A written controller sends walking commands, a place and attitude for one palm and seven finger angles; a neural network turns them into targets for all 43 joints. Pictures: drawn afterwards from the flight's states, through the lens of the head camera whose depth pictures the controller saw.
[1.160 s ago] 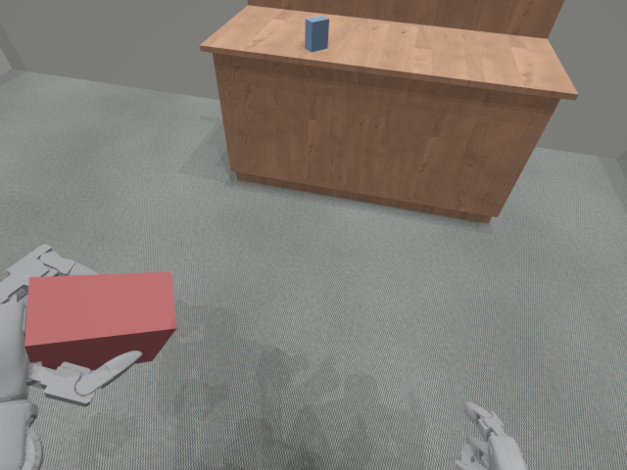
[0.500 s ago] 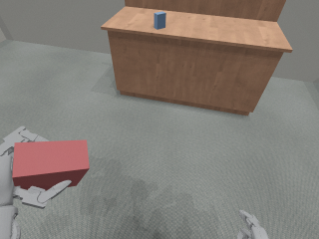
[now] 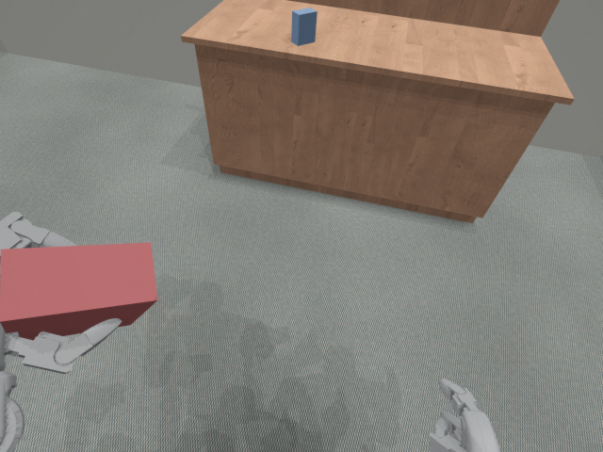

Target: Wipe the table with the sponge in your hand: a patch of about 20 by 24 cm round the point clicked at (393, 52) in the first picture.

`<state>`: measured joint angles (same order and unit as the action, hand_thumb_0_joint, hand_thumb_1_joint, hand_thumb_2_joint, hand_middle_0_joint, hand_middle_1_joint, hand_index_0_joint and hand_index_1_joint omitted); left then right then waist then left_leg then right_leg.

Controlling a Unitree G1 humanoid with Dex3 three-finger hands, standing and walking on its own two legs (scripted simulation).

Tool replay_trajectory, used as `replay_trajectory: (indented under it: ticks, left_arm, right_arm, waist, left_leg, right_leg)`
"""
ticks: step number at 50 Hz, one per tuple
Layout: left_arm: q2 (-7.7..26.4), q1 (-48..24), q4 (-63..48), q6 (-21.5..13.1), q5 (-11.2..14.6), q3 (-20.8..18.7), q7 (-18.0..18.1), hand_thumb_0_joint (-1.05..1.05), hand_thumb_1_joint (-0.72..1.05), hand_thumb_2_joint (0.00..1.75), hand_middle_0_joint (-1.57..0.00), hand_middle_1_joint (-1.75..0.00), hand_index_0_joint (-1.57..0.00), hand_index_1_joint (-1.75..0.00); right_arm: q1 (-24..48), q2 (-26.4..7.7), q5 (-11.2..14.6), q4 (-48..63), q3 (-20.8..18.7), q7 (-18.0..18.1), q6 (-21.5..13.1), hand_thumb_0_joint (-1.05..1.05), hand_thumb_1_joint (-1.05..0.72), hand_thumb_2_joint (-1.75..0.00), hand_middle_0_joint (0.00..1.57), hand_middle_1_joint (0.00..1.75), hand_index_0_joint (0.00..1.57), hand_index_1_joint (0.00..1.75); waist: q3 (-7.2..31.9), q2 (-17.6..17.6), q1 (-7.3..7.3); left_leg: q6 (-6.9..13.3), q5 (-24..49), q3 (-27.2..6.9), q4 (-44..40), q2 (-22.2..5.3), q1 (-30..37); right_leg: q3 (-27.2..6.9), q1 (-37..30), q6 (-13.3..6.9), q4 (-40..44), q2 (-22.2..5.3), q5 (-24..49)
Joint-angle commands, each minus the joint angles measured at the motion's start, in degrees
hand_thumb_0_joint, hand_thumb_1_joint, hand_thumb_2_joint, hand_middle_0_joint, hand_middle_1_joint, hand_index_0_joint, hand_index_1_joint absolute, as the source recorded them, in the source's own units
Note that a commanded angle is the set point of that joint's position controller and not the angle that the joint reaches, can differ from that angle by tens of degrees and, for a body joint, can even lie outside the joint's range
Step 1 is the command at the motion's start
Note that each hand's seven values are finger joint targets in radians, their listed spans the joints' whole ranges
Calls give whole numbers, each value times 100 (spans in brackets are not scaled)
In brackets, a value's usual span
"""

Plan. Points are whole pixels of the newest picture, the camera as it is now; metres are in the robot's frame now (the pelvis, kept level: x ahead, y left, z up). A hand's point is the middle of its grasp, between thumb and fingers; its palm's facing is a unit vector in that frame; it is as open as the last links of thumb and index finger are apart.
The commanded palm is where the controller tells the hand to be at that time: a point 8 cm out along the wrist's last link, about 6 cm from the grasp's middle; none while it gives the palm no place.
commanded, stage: walk to a spot facing it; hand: left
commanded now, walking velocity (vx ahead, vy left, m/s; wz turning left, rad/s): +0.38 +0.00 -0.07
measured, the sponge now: (99, 292) +0.23 +0.22 +0.16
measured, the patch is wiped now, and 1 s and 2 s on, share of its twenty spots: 0.00 0.00 0.00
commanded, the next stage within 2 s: turn to face it in 1.98 s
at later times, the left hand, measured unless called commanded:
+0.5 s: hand (199, 186) +0.36 +0.15 +0.18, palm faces +0.37 -0.79 -0.49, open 9.8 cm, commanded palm +0.31 +0.21 +0.18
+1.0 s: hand (239, 114) +0.52 +0.13 +0.18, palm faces +0.47 -0.72 -0.51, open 9.8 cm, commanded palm +0.46 +0.18 +0.18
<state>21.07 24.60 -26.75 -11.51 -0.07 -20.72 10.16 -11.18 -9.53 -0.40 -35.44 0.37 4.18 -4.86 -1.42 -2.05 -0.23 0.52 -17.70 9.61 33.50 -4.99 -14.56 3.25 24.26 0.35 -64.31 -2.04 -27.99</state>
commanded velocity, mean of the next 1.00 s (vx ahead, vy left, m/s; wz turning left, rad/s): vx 0.38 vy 0.00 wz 0.13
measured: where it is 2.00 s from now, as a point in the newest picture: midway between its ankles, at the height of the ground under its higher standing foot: (336, 343)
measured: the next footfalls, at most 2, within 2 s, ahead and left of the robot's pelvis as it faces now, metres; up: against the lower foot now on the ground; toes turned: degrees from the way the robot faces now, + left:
right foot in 0.26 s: +0.20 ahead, -0.16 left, +0.00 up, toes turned -12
left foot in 0.66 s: +0.32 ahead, +0.08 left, +0.00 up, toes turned +13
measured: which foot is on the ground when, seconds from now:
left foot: down 0.00-0.26, up 0.28-0.64, down 0.66-0.96, up 0.98-1.00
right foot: up 0.00-0.24, down 0.26-0.66, up 0.68-0.94, down 0.96-1.00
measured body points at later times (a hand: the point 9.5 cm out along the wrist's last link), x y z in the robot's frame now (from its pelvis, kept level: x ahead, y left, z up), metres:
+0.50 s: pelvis +0.15 -0.08 +0.00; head +0.19 -0.08 +0.45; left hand +0.34 +0.19 +0.21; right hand +0.31 -0.33 -0.09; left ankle +0.20 +0.08 -0.67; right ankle +0.16 -0.15 -0.73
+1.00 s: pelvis +0.32 -0.11 -0.01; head +0.35 -0.14 +0.44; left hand +0.49 +0.17 +0.21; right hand +0.50 -0.29 -0.13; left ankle +0.28 +0.05 -0.71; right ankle +0.38 -0.21 -0.73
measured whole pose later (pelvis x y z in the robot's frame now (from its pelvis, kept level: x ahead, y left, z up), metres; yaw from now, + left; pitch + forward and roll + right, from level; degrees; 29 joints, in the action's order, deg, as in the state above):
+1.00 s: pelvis +0.32 -0.11 -0.01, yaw +5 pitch -1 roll +0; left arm 22.3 26.2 -29.4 -12.6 0.4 -20.9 8.8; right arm -13.1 -7.8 0.3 -35.2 1.4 3.3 -4.6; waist -3.3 4.1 -1.2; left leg -1.1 -24.9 4.3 46.1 -9.2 -17.8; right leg 11.6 20.8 -0.8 -38.0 -5.4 -14.6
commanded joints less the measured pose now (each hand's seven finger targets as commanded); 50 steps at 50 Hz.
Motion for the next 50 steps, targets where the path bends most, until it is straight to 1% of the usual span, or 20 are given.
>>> replay_trajectory:
  ticks: [1, 7, 11, 12, 13, 14, 16, 21, 26, 31, 32, 33, 34, 35, 41, 46, 47, 48, 49, 50]
  left_arm:
    - [681, -154, -1669, -359, 44, -340, -3, 0, 10, 130, -120, -160, -120, -160]
    - [841, -64, -1255, -297, 100, -618, -79, 0, 10, 130, -120, -160, -120, -160]
    - [949, -165, -1174, -223, 97, -676, -100, 0, 10, 130, -120, -160, -120, -160]
    - [1015, -189, -1170, -171, 44, -632, -89, 0, 10, 130, -120, -160, -120, -160]
    - [1371, -255, -1313, -199, 85, -964, -43, 0, 10, 130, -120, -160, -120, -160]
    - [1427, -260, -1285, -303, 164, -1125, -32, 0, 10, 130, -120, -160, -120, -160]
    - [1359, -139, -1679, -410, 159, -1033, -95, 0, 10, 130, -120, -160, -120, -160]
    - [1194, 167, -1809, -469, 120, -1042, -20, 0, 10, 130, -120, -160, -120, -160]
    - [980, 218, -1565, -398, 152, -866, 123, 0, 10, 130, -120, -160, -120, -160]
    - [875, -474, -1441, -368, 115, -523, 157, 0, 10, 130, -120, -160, -120, -160]
    - [767, -588, -1489, -381, 105, -364, 132, 0, 10, 130, -120, -160, -120, -160]
    - [820, -641, -1595, -441, 146, -482, 150, 0, 10, 130, -120, -160, -120, -160]
    - [970, -735, -1429, -516, 118, -495, 100, 0, 10, 130, -120, -160, -120, -160]
    - [1176, -851, -1495, -502, 56, -589, 55, 0, 10, 130, -120, -160, -120, -160]
    - [819, 169, -2071, -484, 175, -658, 35, 0, 10, 130, -120, -160, -120, -160]
    - [717, -125, -1067, -361, 162, -624, -12, 0, 10, 130, -120, -160, -120, -160]
    - [753, -138, -892, -286, 149, -597, -12, 0, 10, 130, -120, -160, -120, -160]
    - [1007, -417, -929, -250, 92, -668, 1, 0, 10, 130, -120, -160, -120, -160]
    - [1344, -413, -832, -205, 140, -1006, 44, 0, 10, 130, -120, -160, -120, -160]
    - [1236, -591, -859, -267, 190, -887, -13, 0, 10, 130, -120, -160, -120, -160]
  right_arm:
    - [190, -826, 25, 751, -278, -35, -342, 0, -90, -90, 20, 30, 20, 30]
    - [300, -783, -9, 868, -258, 45, -347, 0, -90, -90, 20, 30, 20, 30]
    - [343, -715, 46, 829, -268, 63, -252, 0, -90, -90, 20, 30, 20, 30]
    - [319, -572, 89, 853, -264, 35, -212, 0, -90, -90, 20, 30, 20, 30]
    - [638, -563, 64, 1049, -218, 11, -220, 0, -90, -90, 20, 30, 20, 30]
    - [531, -685, 2, 912, -250, -38, -234, 0, -90, -90, 20, 30, 20, 30]
    - [529, -764, 40, 774, -293, -136, -127, 0, -90, -90, 20, 30, 20, 30]
    - [532, -727, 1, 761, -287, -67, 61, 0, -90, -90, 20, 30, 20, 30]
    - [406, -668, -9, 968, -286, -14, 2, 0, -90, -90, 20, 30, 20, 30]
    - [156, -772, 23, 1015, -336, 105, -11, 0, -90, -90, 20, 30, 20, 30]
    - [105, -906, 47, 1055, -386, 136, -39, 0, -90, -90, 20, 30, 20, 30]
    - [141, -970, 53, 1063, -384, 90, -61, 0, -90, -90, 20, 30, 20, 30]
    - [251, -853, 12, 1029, -284, 42, -101, 0, -90, -90, 20, 30, 20, 30]
    - [357, -831, -11, 966, -281, 6, -131, 0, -90, -90, 20, 30, 20, 30]
    - [285, -774, 33, 873, -331, -108, -337, 0, -90, -90, 20, 30, 20, 30]
    - [289, -748, 70, 783, -318, 5, -279, 0, -90, -90, 20, 30, 20, 30]
    - [278, -661, 98, 792, -296, 39, -236, 0, -90, -90, 20, 30, 20, 30]
    - [269, -532, 120, 817, -278, 32, -173, 0, -90, -90, 20, 30, 20, 30]
    - [563, -605, 81, 918, -251, 23, -208, 0, -90, -90, 20, 30, 20, 30]
    - [544, -714, 56, 796, -294, 8, -234, 0, -90, -90, 20, 30, 20, 30]
  waist:
    - [392, 1399, 91]
    - [193, 1531, 110]
    - [837, 723, -95]
    - [1055, -458, -87]
    - [988, -1487, -202]
    - [1064, -1017, -134]
    - [861, -646, -30]
    - [687, -248, 51]
    - [681, -439, -122]
    - [542, -88, 85]
    - [610, 763, 196]
    - [798, 1878, 157]
    - [700, 2185, 169]
    - [473, 1897, 143]
    - [682, 1811, -21]
    - [599, 1213, -30]
    - [695, 578, -73]
    - [807, -1021, -76]
    - [753, -1946, -260]
    - [556, -1471, -151]
  left_leg:
    - [940, 1207, -1470, -1758, -1556, 1298]
    - [669, 1136, -504, -1795, -1387, 665]
    - [429, 1199, -3, 691, -859, -80]
    - [263, 434, 246, 2353, -373, -1024]
    - [72, -1545, -178, 3910, 285, -2547]
    - [11, -1363, -956, 4428, 52, -2529]
    - [-147, -646, -1145, 4822, -215, -2730]
    - [-214, -181, -787, 2789, -435, -1945]
    - [-92, 22, 20, 749, -76, -1178]
    - [36, 436, 261, -623, 118, 385]
    - [318, 379, -584, -984, -322, 1105]
    - [925, 1189, -2561, -1317, -1492, 1895]
    - [1349, 988, -3699, -1758, -2152, 1720]
    - [1529, 545, -3845, -1868, -2304, 1396]
    - [870, 960, -1181, -1631, -1327, 486]
    - [442, -67, -408, -578, -905, -312]
    - [335, -214, -175, 426, -623, -646]
    - [127, -826, 126, 2208, -68, -1851]
    - [15, -1647, -425, 3646, 289, -2890]
    - [-25, -1171, -1063, 4129, 21, -2810]
  right_leg:
    - [94, 1563, 102, 222, -419, 630]
    - [834, 178, 148, 2242, -165, 1191]
    - [903, -2103, -22, 3507, 89, 1461]
    - [-529, -2734, -450, 3901, -881, 1196]
    - [-3213, -3055, -1152, 4555, -2151, 1947]
    - [-3424, -2628, -1220, 4860, -2407, 1093]
    - [-2741, -2283, -1234, 4872, -2356, 441]
    - [-792, -1356, -997, 4833, -1849, 1635]
    - [-467, -1626, -958, 4605, -1671, 1611]
    - [14, -1218, -531, 3331, -1185, 1726]
    - [265, -539, -297, 2187, -892, 1781]
    - [556, 562, 34, 764, -174, 495]
    - [91, 1158, 15, -233, -85, -706]
    - [-334, 1507, 27, -595, -394, -538]
    - [408, 318, 144, 1404, -415, 509]
    - [1089, -1456, 202, 3257, 40, 1250]
    - [721, -1919, 64, 3663, -141, 1023]
    - [-1233, -2606, -466, 4315, -1371, 588]
    - [-3188, -2794, -1083, 4913, -2441, 837]
    - [-3134, -2351, -1069, 5080, -2458, 410]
